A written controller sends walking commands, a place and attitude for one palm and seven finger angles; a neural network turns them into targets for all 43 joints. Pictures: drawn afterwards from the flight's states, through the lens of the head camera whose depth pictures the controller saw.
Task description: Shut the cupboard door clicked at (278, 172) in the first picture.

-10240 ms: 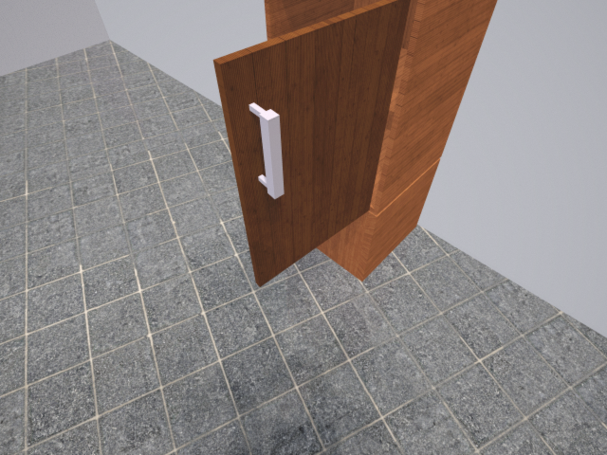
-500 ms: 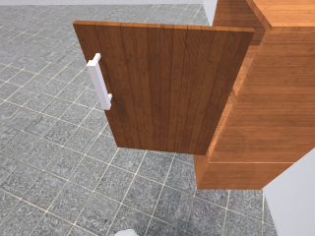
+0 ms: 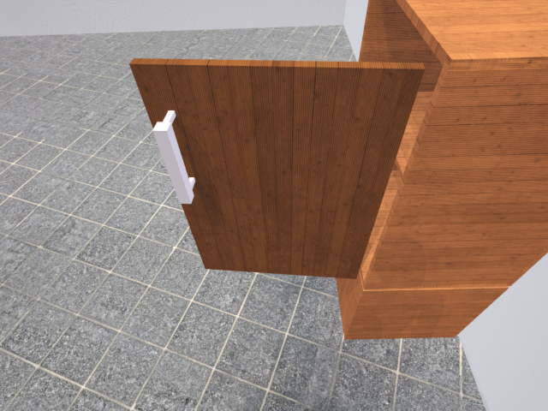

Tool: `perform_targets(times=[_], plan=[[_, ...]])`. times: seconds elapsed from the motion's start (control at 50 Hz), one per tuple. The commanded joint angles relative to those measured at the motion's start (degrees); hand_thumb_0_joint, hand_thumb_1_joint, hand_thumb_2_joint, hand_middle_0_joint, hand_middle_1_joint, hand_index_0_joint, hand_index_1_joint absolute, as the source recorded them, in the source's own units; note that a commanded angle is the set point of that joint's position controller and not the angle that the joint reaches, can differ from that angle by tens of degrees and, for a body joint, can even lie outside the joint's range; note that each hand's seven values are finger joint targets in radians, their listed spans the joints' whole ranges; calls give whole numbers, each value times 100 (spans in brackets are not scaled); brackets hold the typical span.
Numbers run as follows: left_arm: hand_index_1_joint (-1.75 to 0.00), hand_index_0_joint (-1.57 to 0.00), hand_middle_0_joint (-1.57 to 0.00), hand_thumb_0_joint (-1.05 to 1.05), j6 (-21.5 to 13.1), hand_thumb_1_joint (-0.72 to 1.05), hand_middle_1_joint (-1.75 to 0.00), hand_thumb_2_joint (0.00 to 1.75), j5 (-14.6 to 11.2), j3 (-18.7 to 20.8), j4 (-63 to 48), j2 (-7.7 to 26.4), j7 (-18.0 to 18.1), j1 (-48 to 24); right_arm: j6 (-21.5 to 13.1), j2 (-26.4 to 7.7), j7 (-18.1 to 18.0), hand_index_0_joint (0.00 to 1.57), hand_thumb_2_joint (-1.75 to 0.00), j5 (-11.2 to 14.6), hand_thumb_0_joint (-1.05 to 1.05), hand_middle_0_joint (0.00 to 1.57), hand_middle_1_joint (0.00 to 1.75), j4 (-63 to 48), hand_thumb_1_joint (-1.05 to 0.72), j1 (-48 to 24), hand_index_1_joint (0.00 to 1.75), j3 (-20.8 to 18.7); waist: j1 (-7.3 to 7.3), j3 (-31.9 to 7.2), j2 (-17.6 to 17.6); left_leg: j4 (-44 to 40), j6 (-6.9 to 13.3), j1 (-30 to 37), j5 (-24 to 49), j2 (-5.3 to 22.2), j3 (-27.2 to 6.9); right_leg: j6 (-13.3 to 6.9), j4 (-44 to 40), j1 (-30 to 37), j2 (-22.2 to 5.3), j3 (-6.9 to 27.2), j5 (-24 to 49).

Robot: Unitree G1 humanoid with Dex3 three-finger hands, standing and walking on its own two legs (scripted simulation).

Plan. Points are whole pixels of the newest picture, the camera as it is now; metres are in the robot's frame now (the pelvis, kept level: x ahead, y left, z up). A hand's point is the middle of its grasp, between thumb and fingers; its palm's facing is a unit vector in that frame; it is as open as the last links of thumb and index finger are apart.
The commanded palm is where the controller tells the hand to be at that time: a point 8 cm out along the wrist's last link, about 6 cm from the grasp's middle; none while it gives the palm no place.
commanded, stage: look again from close up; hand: left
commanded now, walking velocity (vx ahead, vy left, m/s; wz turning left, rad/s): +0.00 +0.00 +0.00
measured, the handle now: (179, 159) +0.50 +0.20 +0.09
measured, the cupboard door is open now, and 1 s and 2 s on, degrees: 84 84 84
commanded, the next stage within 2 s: shuffle to correct the standing spot in 0.40 s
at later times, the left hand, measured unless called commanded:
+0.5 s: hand out of the picture +0.02 +0.16 -0.16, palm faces -0.01 -0.98 -0.22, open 7.4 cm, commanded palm none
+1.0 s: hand out of the picture +0.04 +0.20 -0.18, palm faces +0.03 -0.97 -0.24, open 7.4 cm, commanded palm none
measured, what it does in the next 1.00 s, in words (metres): stands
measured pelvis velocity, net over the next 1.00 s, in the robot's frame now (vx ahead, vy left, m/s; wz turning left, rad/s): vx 0.03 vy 0.00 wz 0.00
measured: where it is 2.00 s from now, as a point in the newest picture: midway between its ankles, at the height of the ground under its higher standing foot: outside the picture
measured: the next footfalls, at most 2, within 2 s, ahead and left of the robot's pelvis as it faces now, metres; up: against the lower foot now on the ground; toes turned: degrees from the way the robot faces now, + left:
none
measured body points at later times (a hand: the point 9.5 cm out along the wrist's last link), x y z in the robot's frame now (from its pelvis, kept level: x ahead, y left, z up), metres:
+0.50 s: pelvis +0.00 -0.03 +0.01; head +0.02 -0.04 +0.46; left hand +0.02 +0.21 -0.15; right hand +0.02 -0.26 -0.15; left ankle -0.02 +0.09 -0.73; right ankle -0.02 -0.13 -0.73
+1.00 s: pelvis +0.03 +0.00 +0.00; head +0.07 +0.01 +0.45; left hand +0.04 +0.25 -0.16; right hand +0.05 -0.22 -0.16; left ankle -0.02 +0.09 -0.73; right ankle +0.00 -0.12 -0.73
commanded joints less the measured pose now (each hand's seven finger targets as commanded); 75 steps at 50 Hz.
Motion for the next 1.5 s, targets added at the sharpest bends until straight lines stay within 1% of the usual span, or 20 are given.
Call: perform_targets(times=[0.0, 0.12, 0.34, 0.52, 0.64, 0.72, 0.76, 0.78, 0.8, 0.84, 0.9, 0.94, 1.0, 1.08, 1.18, 1.2, 1.24, 1.28, 1.34, 1.48], plan=[[-30, -20, -20, 0, -92, 90, -30, 90, -32, 124, -233, 658, 40, 206, -110, -575, 19, 20, -90, 12, 0, 20, 30, -296, -90, 172, 30, -55, 35, 168, -428, -873, 80, -85, 1232, 696, -764, -327, -430, -105, -300, 389, 655], [-30, -20, -20, 0, -71, 90, -30, 90, -29, 127, -186, 743, 6, 224, -102, -631, 45, 20, -90, 9, 0, 20, 30, -167, -90, 126, 30, -16, 65, 392, -479, -1210, 71, -165, 495, 632, -746, -321, -629, -197, -321, 511, 293], [-30, -20, -20, 0, -155, 90, -30, 90, -41, 141, -45, 928, 6, 250, -142, -618, 22, 20, -90, 29, 0, 20, 30, 143, -90, 52, 30, 1, 82, -151, -457, -949, -1, 362, 1471, 633, -493, -347, -682, 166, -484, 569, 1508], [-30, -20, -20, 0, -143, 90, -30, 90, -33, 138, 48, 921, -1, 263, -89, -554, 21, 20, -90, 16, 0, 20, 30, 313, -90, 14, 30, 23, 115, -37, -306, -892, -80, 297, 1127, 568, -409, -398, -823, 203, -559, 658, 1284], [-30, -20, -20, 0, -87, 90, -30, 90, 1, 286, -4, 1141, 7, 467, 29, -431, 57, 20, -90, -6, 0, 20, 30, 157, -90, 5, 30, 2, 219, 228, -800, -258, -213, -411, 213, 270, -45, -747, -1126, 419, -1124, 1293, 907], [-30, -20, -20, 0, -75, 90, -30, 90, 25, 382, -96, 1206, 33, 481, 48, -420, 61, 20, -90, -2, 0, 20, 30, 44, -90, 90, 30, -43, 207, 276, -1099, -40, -249, -580, -16, 261, -10, -962, -1031, 431, -1449, 1505, 1584], [-30, -20, -20, 0, -50, 90, -30, 90, 29, 427, -162, 1179, 48, 440, 30, -422, 68, 20, -90, -1, 0, 20, 30, 47, -90, 192, 30, -55, 171, 230, -996, -310, -229, -306, 304, 283, 41, -882, -707, 314, -1342, 1231, 1879], [-30, -20, -20, 0, -23, 90, -30, 90, 25, 407, -193, 1086, 46, 344, -2, -405, 64, 20, -90, 2, 0, 20, 30, 98, -90, 338, 30, -50, 85, 151, -734, -597, -184, 105, 909, 370, -77, -732, -398, 92, -1049, 888, 1873], [-30, -20, -20, 0, 5, 90, -30, 90, 23, 355, -237, 906, 40, 237, -44, -498, 54, 20, -90, -13, 0, 20, 30, 177, -90, 517, 30, -62, 30, 34, -229, -685, -68, 554, 2052, 646, -386, -499, 88, -136, -598, 387, 1596], [-30, -20, -20, 0, 42, 90, -30, 90, 9, 233, -298, 524, 74, 122, -76, -667, -32, 20, -90, -9, 0, 20, 30, 237, -90, 674, 30, -85, 51, 11, 663, -855, 514, 956, 4444, 1374, -1141, -165, 663, -605, -80, -177, -265], [-30, -20, -20, 0, 69, 90, -30, 90, -44, 220, -246, 609, 90, 107, -102, -727, -114, 20, -90, -1, 0, 20, 30, 155, -90, 457, 30, -91, 113, -58, 397, -829, 720, 1166, 5551, 1504, -1214, -162, 789, -668, -197, 46, -941], [-30, -20, -20, 0, 24, 90, -30, 90, -45, 259, -190, 759, 54, 124, -128, -782, -143, 20, -90, 19, 0, 20, 30, 128, -90, 193, 30, -122, 193, -25, 120, -691, 593, 1055, 5355, 1335, -1038, -211, 176, -320, -235, 80, -112], [-30, -20, -20, 0, -48, 90, -30, 90, -59, 265, -34, 854, 45, 314, -148, -696, -142, 20, -90, 53, 0, 20, 30, 132, -90, 44, 30, -130, 167, -304, -144, -656, 152, 758, 3889, 879, -677, -313, -315, 400, -464, 332, 2202], [-30, -20, -20, 0, -17, 90, -30, 90, -51, 217, -16, 690, 67, 226, -93, -474, -133, 20, -90, 35, 0, 20, 30, 312, -90, 177, 30, -109, 76, -266, -610, -761, 39, 696, 3419, 809, -575, -293, -207, 497, -494, 238, 2772], [-30, -20, -20, 0, -32, 90, -30, 90, -49, 232, -62, 806, 64, 88, -106, -508, -111, 20, -90, 21, 0, 20, 30, 406, -90, 83, 30, -92, 97, -322, -307, -917, 13, 717, 3027, 772, -547, -296, -386, 564, -506, 284, 2428], [-30, -20, -20, 0, -114, 90, -30, 90, 14, 209, 50, 782, 269, 580, -77, -815, -36, 20, -90, 115, 0, 20, 30, 4, -90, -100, 30, -186, 148, -471, -689, 270, -143, 501, 3929, 889, -378, -101, -329, 401, -611, 383, 3839], [-30, -20, -20, 0, -211, 90, -30, 90, -45, 196, -228, 922, 184, 303, -86, -409, 37, 20, -90, 7, 0, 20, 30, -173, -90, -119, 30, -93, 87, -609, 35, -185, -105, 77, 1629, 471, -334, -428, -136, 748, -914, 618, 4082], [-30, -20, -20, 0, -224, 90, -30, 90, -65, 138, -324, 805, 133, 150, -99, -385, 24, 20, -90, -2, 0, 20, 30, -169, -90, 164, 30, -74, -45, -566, 21, -331, -70, 173, 2002, 594, -534, -451, -69, 499, -701, 444, 3212], [-30, -20, -20, 0, -178, 90, -30, 90, -63, 117, -318, 683, 123, 181, -105, -489, -22, 20, -90, -3, 0, 20, 30, -162, -90, 221, 30, -72, 8, -431, 94, -354, 18, 347, 3060, 786, -624, -422, -42, 355, -469, 274, 2359], [-30, -20, -20, 0, -48, 90, -30, 90, -37, 99, -348, 694, 20, 99, -32, -520, 40, 20, -90, 0, 0, 20, 30, -231, -90, 28, 30, -26, 30, 689, -380, -1124, 50, -367, 131, 609, -705, -371, -729, -271, -341, 511, 30]])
